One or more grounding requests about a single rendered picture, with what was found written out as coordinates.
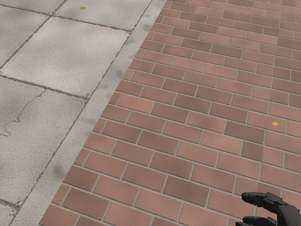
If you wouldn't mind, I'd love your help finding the robot right hand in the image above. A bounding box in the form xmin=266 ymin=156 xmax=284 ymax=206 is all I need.
xmin=235 ymin=192 xmax=301 ymax=226

